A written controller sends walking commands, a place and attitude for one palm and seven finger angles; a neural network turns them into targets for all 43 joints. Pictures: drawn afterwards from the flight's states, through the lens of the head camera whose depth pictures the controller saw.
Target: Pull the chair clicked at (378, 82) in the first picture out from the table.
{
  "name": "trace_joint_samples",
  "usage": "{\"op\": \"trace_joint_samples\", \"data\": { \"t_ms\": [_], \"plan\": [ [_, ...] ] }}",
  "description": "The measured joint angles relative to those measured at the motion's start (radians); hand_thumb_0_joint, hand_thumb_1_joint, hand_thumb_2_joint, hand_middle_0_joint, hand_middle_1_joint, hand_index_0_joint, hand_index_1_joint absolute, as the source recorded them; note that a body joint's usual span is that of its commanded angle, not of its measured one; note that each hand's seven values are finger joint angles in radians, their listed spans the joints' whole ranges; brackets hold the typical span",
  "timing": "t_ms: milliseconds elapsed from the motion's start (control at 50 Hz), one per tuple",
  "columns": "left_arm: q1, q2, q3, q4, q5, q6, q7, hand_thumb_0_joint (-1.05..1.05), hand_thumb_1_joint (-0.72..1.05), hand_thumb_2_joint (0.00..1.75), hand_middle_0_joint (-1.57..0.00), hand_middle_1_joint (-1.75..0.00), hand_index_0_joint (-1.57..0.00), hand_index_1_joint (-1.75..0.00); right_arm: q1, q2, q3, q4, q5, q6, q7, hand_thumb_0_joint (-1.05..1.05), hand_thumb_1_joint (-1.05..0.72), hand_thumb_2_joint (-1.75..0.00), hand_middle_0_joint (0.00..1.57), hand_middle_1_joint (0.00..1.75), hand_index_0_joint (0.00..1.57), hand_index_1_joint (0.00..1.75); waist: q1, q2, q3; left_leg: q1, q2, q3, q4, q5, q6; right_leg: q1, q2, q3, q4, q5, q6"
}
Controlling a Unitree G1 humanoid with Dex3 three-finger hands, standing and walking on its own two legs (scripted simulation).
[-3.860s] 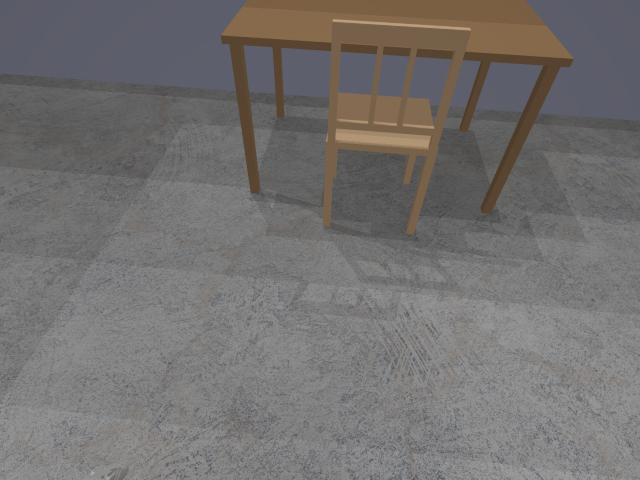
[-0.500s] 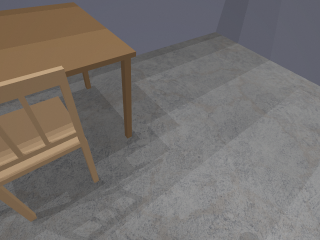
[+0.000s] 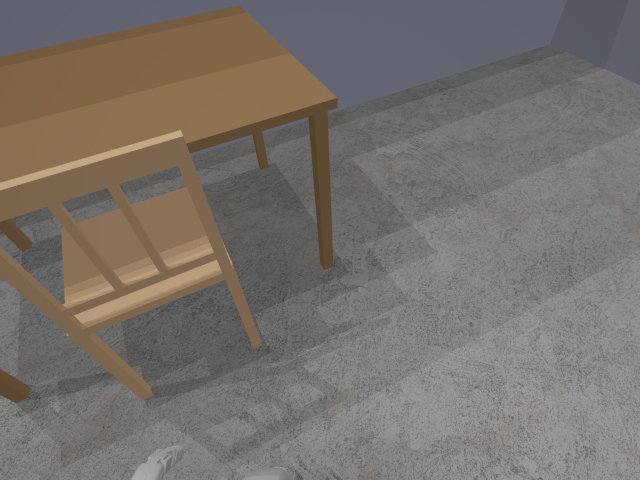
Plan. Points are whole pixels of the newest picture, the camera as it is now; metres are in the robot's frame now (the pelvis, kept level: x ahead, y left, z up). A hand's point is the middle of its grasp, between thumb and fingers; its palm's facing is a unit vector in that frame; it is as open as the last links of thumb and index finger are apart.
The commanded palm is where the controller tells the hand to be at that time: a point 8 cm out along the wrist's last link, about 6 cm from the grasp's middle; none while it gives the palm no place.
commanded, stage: turn to face it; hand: left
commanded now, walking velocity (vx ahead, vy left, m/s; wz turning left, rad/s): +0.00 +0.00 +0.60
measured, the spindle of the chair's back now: (89, 249) +0.56 +0.48 -0.11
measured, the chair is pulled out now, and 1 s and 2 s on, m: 0.00 0.00 0.00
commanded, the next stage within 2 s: take the last steps up to it in 0.70 s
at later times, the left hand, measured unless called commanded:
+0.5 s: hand out of the picture -0.08 +0.26 -0.18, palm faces +0.34 -0.90 -0.27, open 7.4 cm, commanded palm none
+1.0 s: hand out of the picture -0.05 +0.18 -0.15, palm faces +0.45 -0.86 -0.24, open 7.3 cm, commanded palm none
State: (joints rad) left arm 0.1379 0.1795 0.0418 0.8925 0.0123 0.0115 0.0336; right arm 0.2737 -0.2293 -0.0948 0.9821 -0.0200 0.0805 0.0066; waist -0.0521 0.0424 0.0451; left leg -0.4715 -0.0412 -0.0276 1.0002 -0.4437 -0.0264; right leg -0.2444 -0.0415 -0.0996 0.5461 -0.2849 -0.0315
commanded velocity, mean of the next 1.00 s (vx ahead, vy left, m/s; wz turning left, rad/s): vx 0.07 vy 0.00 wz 0.30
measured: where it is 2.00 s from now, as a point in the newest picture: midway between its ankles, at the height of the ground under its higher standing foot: outside the picture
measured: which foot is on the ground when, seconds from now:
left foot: up 0.00-0.34, down 0.36-0.78, up 0.80-1.00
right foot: down 0.00-0.36, up 0.38-0.74, down 0.76-1.00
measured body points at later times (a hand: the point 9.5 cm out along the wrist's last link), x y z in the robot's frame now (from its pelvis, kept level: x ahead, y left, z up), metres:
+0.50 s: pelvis -0.03 +0.03 +0.00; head +0.00 +0.07 +0.44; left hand -0.10 +0.30 -0.16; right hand +0.17 -0.18 -0.12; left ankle -0.07 +0.13 -0.74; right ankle +0.00 -0.11 -0.67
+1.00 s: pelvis -0.02 -0.01 +0.01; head -0.01 -0.03 +0.46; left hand -0.07 +0.23 -0.13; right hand +0.11 -0.22 -0.15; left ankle -0.11 +0.11 -0.67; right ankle +0.02 -0.09 -0.74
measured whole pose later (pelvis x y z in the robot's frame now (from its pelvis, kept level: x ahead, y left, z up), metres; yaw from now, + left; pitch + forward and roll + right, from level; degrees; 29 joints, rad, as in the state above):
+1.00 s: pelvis -0.02 -0.01 +0.01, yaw +25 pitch -1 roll +1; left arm 0.27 0.16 0.03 0.97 0.02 -0.02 0.02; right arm 0.26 -0.21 -0.07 1.04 -0.03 0.06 0.02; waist 0.00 0.03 0.02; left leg -0.38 0.04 0.01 0.99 -0.36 -0.01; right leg -0.16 -0.04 -0.15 0.41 -0.23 -0.05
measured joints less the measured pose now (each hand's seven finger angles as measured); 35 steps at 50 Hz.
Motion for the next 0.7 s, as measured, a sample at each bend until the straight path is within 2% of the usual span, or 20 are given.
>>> {"op": "trace_joint_samples", "data": {
  "t_ms": [60,140,220,300,360,380,400,440,500,580,700],
  "plan": [
    [0.015,-0.001,-0.005,-0.004,0.003,0.0,0.001,0.0,0.9,0.9,-0.2,-0.3,-0.2,-0.3,-0.024,-0.017,-0.005,-0.015,-0.004,0.006,0.01,0.0,-0.91,-0.9,0.2,0.3,0.2,0.3,0.002,-0.004,0.003,-0.043,0.038,0.031,0.161,0.047,-0.022,0.026,-0.022,-0.038,-0.028,0.01,-0.002],
    [0.039,0.002,-0.011,-0.005,0.006,0.0,-0.003,0.0,0.9,0.9,-0.2,-0.3,-0.2,-0.3,-0.059,-0.033,-0.003,-0.03,-0.005,0.014,0.016,0.0,-0.91,-0.9,0.2,0.3,0.2,0.3,0.016,-0.018,0.01,-0.024,0.079,0.046,0.145,0.054,-0.041,0.04,-0.053,-0.088,-0.041,0.014,-0.001],
    [0.068,0.015,-0.013,0.001,0.013,0.004,-0.009,0.0,0.9,0.9,-0.2,-0.3,-0.2,-0.3,-0.106,-0.042,0.003,-0.042,-0.002,0.019,0.021,0.0,-0.91,-0.9,0.2,0.3,0.2,0.3,0.042,-0.038,0.025,0.033,0.097,0.064,0.015,0.019,-0.042,0.034,-0.083,-0.132,-0.033,0.012,0.006],
    [0.097,0.044,-0.004,0.018,0.017,0.012,-0.013,0.0,0.9,0.9,-0.2,-0.3,-0.2,-0.3,-0.152,-0.043,0.017,-0.065,0.005,0.007,0.021,0.0,-0.91,-0.9,0.2,0.3,0.2,0.3,0.071,-0.064,0.041,0.118,0.092,0.097,-0.177,-0.004,-0.026,0.01,-0.116,-0.171,0.002,0.0,0.022],
    [0.127,0.071,0.009,0.032,0.011,0.021,-0.017,0.0,0.9,0.9,-0.2,-0.3,-0.2,-0.3,-0.169,-0.046,0.03,-0.093,0.006,-0.015,0.021,0.0,-0.91,-0.9,0.2,0.3,0.2,0.3,0.082,-0.072,0.036,0.215,0.086,0.122,-0.394,0.117,-0.001,-0.026,-0.138,-0.202,0.074,-0.031,0.046],
    [0.134,0.083,0.014,0.037,0.007,0.028,-0.019,0.0,0.9,0.9,-0.2,-0.3,-0.2,-0.3,-0.174,-0.044,0.031,-0.1,0.003,-0.026,0.02,0.0,-0.91,-0.9,0.2,0.3,0.2,0.3,0.081,-0.076,0.032,0.217,0.081,0.118,-0.416,0.116,0.033,-0.058,-0.141,-0.187,0.138,-0.081,0.063],
    [0.133,0.098,0.019,0.045,0.007,0.04,-0.018,0.0,0.9,0.9,-0.2,-0.3,-0.2,-0.3,-0.18,-0.034,0.035,-0.103,0.002,-0.034,0.019,0.0,-0.91,-0.9,0.2,0.3,0.2,0.3,0.086,-0.093,0.04,0.204,0.072,0.116,-0.392,0.105,0.047,-0.095,-0.137,-0.139,0.222,-0.159,0.075],
    [0.13,0.116,0.026,0.061,0.008,0.059,-0.013,0.0,0.91,0.9,-0.2,-0.3,-0.2,-0.3,-0.18,-0.017,0.047,-0.105,0.001,-0.045,0.011,0.0,-0.91,-0.9,0.2,0.3,0.2,0.3,0.093,-0.107,0.045,0.201,0.065,0.105,-0.381,0.099,0.051,-0.161,-0.103,-0.051,0.386,-0.233,0.089],
    [0.126,0.12,0.029,0.073,0.003,0.061,-0.017,0.0,0.91,0.9,-0.2,-0.3,-0.19,-0.3,-0.168,0.001,0.06,-0.096,0.002,-0.045,-0.001,0.0,-0.9,-0.9,0.2,0.3,0.2,0.3,0.094,-0.102,0.04,0.226,0.058,0.084,-0.435,0.133,0.047,-0.22,-0.07,0.016,0.519,-0.183,0.1],
    [0.121,0.102,0.02,0.068,-0.001,0.053,-0.021,0.0,0.91,0.9,-0.2,-0.3,-0.19,-0.3,-0.151,0.018,0.07,-0.077,0.003,-0.042,-0.005,0.0,-0.9,-0.9,0.2,0.3,0.2,0.3,0.089,-0.083,0.03,0.257,0.045,0.065,-0.501,0.172,0.052,-0.218,-0.054,0.047,0.487,-0.138,0.107],
    [0.095,0.057,0.004,0.057,-0.005,0.043,-0.017,0.0,0.91,0.9,-0.2,-0.3,-0.19,-0.3,-0.12,0.037,0.069,-0.05,-0.002,-0.034,-0.003,0.0,-0.9,-0.9,0.2,0.3,0.2,0.3,0.064,-0.052,0.022,0.258,0.03,0.04,-0.509,0.184,0.04,-0.12,-0.021,0.054,0.259,-0.146,0.097]
  ]
}}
